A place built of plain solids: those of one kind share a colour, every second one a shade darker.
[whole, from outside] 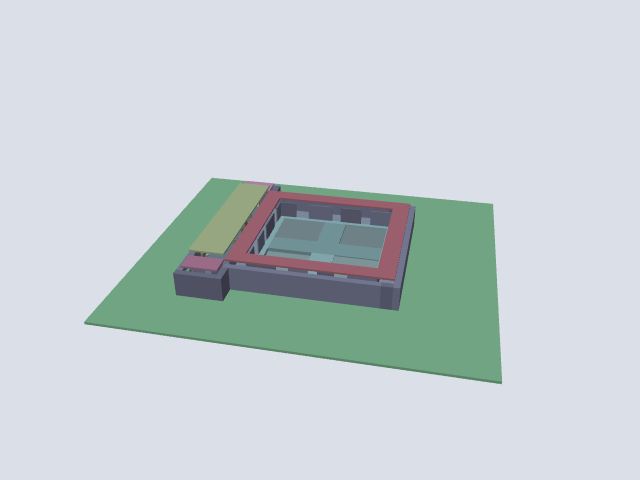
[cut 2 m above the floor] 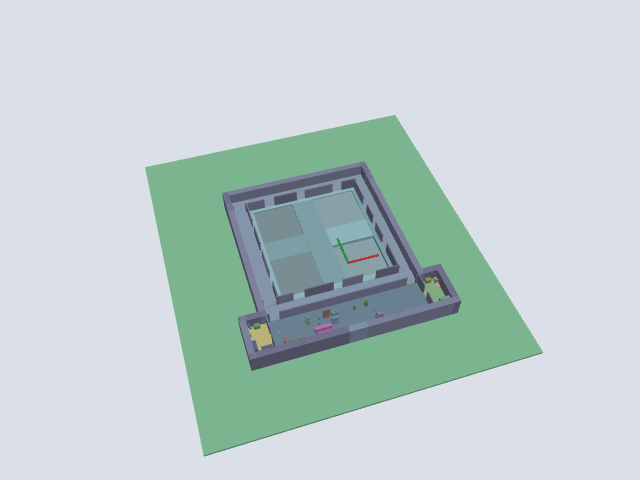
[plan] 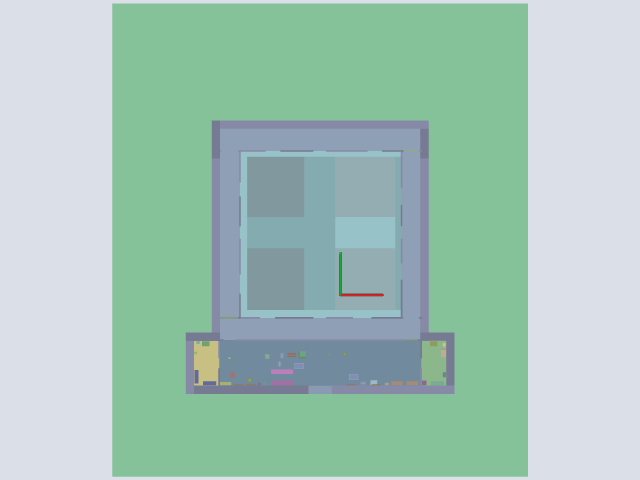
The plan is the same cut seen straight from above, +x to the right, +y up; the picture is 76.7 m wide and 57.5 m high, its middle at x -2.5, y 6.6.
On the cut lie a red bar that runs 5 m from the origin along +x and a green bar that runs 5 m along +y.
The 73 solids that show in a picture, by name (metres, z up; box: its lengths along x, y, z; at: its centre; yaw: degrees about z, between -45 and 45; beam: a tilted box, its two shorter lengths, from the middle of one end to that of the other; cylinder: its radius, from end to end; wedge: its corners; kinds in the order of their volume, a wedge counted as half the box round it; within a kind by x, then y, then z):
{
 "ground_under_all_1": {"box": [49.81, 56.68, 0.4], "at": [-2.48, 6.58, -1.37]},
 "wall_1": {"box": [1.0, 7.35, 3.92], "at": [-18.08, -8.16, 0.74]},
 "wall_2": {"box": [4.1, 1.0, 3.92], "at": [-16.53, -4.98, 0.74]},
 "wall_3": {"box": [4.9, 1.0, 3.92], "at": [-16.13, -11.34, 0.74]},
 "wall_4": {"box": [1.0, 3.65, 3.92], "at": [-14.98, -3.66, 0.74]},
 "wall_5": {"box": [1.0, 21.8, 3.92], "at": [-14.98, 7.26, 0.74]},
 "wall_6": {"box": [1.0, 4.55, 3.92], "at": [-14.98, 18.64, 0.74]},
 "wall_7": {"box": [0.2, 2.28, 3.92], "at": [-14.58, -6.42, 0.74]},
 "wall_8": {"box": [0.2, 3.0, 3.92], "at": [-12.08, -1.34, 0.74]},
 "wall_9": {"box": [0.2, 4.28, 3.92], "at": [-12.08, 4.6, 0.74]},
 "wall_10": {"box": [0.2, 3.6, 3.92], "at": [-12.08, 10.04, 0.74]},
 "wall_11": {"box": [0.2, 3.88, 3.92], "at": [-12.08, 15.43, 0.74]},
 "wall_12": {"box": [2.5, 0.2, 3.92], "at": [-10.93, -2.73, 0.74]},
 "wall_13": {"box": [3.18, 0.2, 3.92], "at": [-10.59, 17.27, 0.74]},
 "wall_14": {"box": [11.6, 1.0, 3.92], "at": [-9.68, -11.34, 0.74]},
 "wall_15": {"box": [4.6, 0.2, 3.92], "at": [-5.58, -2.73, 0.74]},
 "wall_16": {"box": [3.98, 0.2, 3.92], "at": [-5.27, 17.27, 0.74]},
 "wall_17": {"box": [26.0, 1.0, 3.92], "at": [-2.48, 20.42, 0.74]},
 "wall_18": {"box": [20.27, 0.2, 3.92], "at": [-2.44, -5.38, 0.74]},
 "wall_19": {"box": [3.25, 0.2, 3.92], "at": [-0.15, -2.73, 0.74]},
 "wall_20": {"box": [5.0, 0.2, 3.92], "at": [0.72, 17.27, 0.74]},
 "wall_21": {"box": [5.0, 0.2, 3.92], "at": [0.72, 17.27, 0.74]},
 "wall_22": {"box": [11.6, 1.0, 3.92], "at": [4.72, -11.34, 0.74]},
 "wall_23": {"box": [3.7, 0.2, 3.92], "at": [5.52, -2.73, 0.74]},
 "wall_24": {"box": [2.45, 0.2, 3.92], "at": [6.15, 17.27, 0.74]},
 "wall_25": {"box": [0.2, 4.68, 3.92], "at": [7.27, -0.5, 0.74]},
 "wall_26": {"box": [0.2, 2.95, 3.92], "at": [7.27, 5.26, 0.74]},
 "wall_27": {"box": [0.2, 2.58, 3.92], "at": [7.27, 9.53, 0.74]},
 "wall_28": {"box": [0.2, 4.55, 3.92], "at": [7.27, 15.09, 0.74]},
 "wall_29": {"box": [0.2, 2.28, 3.92], "at": [9.62, -9.9, 0.74]},
 "wall_30": {"box": [0.2, 2.28, 3.92], "at": [9.62, -6.42, 0.74]},
 "wall_31": {"box": [1.0, 3.65, 3.92], "at": [10.02, -3.66, 0.74]},
 "wall_32": {"box": [1.0, 21.8, 3.92], "at": [10.02, 7.26, 0.74]},
 "wall_33": {"box": [1.0, 4.55, 3.92], "at": [10.02, 18.64, 0.74]},
 "wall_34": {"box": [4.9, 1.0, 3.92], "at": [11.17, -11.34, 0.74]},
 "wall_35": {"box": [4.1, 1.0, 3.92], "at": [11.57, -4.98, 0.74]},
 "wall_36": {"box": [1.0, 7.35, 3.92], "at": [13.12, -8.16, 0.74]},
 "floor_corr_1": {"box": [2.5, 20.0, 1.22], "at": [-13.33, 7.26, -0.61]},
 "floor_corr_2": {"box": [24.2, 2.65, 1.22], "at": [-2.48, -4.06, -0.61]},
 "floor_corr_3": {"box": [24.2, 2.75, 1.22], "at": [-2.48, 18.64, -0.61]},
 "floor_corr_4": {"box": [2.35, 20.0, 1.22], "at": [8.45, 7.26, -0.61]},
 "floor_gang_1": {"box": [0.85, 18.35, 1.22], "at": [-11.65, 7.39, -0.61]},
 "floor_gang_2": {"box": [6.85, 3.75, 1.22], "at": [-7.8, 7.49, -0.61]},
 "floor_gang_3": {"box": [3.7, 18.35, 1.22], "at": [-2.53, 7.39, -0.61]},
 "floor_gang_4": {"box": [19.35, 0.95, 1.22], "at": [-2.4, -2.26, -0.61]},
 "floor_gang_5": {"box": [19.35, 0.7, 1.22], "at": [-2.4, 16.91, -0.61]},
 "floor_gang_6": {"box": [7.2, 3.75, 1.22], "at": [2.92, 7.49, -0.61]},
 "floor_gang_7": {"box": [0.75, 18.35, 1.22], "at": [6.89, 7.39, -0.61]},
 "step_tier_1": {"box": [6.85, 7.4, 1.22], "at": [-7.8, 1.92, -0.61]},
 "step_tier_2": {"box": [6.85, 7.2, 0.95], "at": [-7.8, 12.96, -0.74]},
 "step_tier_3": {"box": [7.2, 7.4, 0.6], "at": [2.92, 1.92, -0.92]},
 "step_tier_4": {"box": [7.2, 7.2, 1.05], "at": [2.92, 12.96, -0.69]},
 "floor_foyer_1": {"box": [24.2, 5.55, 1.22], "at": [-2.48, -8.16, -0.61]},
 "ceil_corr_1": {"box": [2.5, 20.0, 0.3], "at": [-13.33, 7.26, 3.4]},
 "ceil_corr_2": {"box": [24.2, 2.65, 0.3], "at": [-2.48, -4.06, 3.4]},
 "ceil_corr_3": {"box": [24.2, 2.75, 0.3], "at": [-2.48, 18.64, 3.4]},
 "ceil_corr_4": {"box": [2.35, 20.0, 0.3], "at": [8.45, 7.26, 3.4]},
 "ceil_foyer_1": {"box": [24.2, 5.55, 0.3], "at": [-2.48, -8.16, 4.35]},
 "floor_cloaks_1": {"box": [3.1, 5.55, 1.22], "at": [11.17, -8.16, -0.61]},
 "floor_store_1": {"box": [3.1, 5.55, 1.22], "at": [-16.13, -8.16, -0.61]},
 "door_leaf_1": {"box": [2.8, 0.97, 4.49], "at": [-2.48, -11.35, 1.02]},
 "ceil_cloaks_1": {"box": [3.1, 5.55, 0.3], "at": [11.17, -8.16, 3.4]},
 "ceil_store_1": {"box": [3.1, 5.55, 0.3], "at": [-16.13, -8.16, 3.4]},
 "cloakroom_foyer_1": {"box": [2.6, 0.55, 1.75], "at": [-7.03, -10.53, 0.87]},
 "cloakroom_foyer_2": {"box": [2.6, 0.55, 1.0], "at": [-7.03, -9.18, 0.5]},
 "shelves_store_1": {"box": [0.5, 1.6, 2.0], "at": [-17.3, -9.79, 1.0]},
 "shelves_store_2": {"box": [1.6, 0.5, 2.0], "at": [-15.73, -10.55, 1.0]},
 "shelves_cloaks_1": {"box": [1.6, 0.5, 2.0], "at": [11.57, -10.55, 1.0]},
 "bench_foyer_1": {"box": [1.4, 0.5, 0.46], "at": [6.72, -10.55, 0.22]},
 "bench_foyer_2": {"box": [1.4, 0.5, 0.46], "at": [8.57, -10.55, 0.22]},
 "hamper_store_1": {"box": [0.9, 0.6, 0.72], "at": [-16.18, -5.82, 0.36]},
 "cart_foyer_1": {"box": [0.98, 0.58, 0.58], "at": [-5.0, -8.48, 1.21]},
 "standee_foyer_1": {"box": [1.04, 0.14, 1.9], "at": [-5.91, -7.19, 0.99]}
}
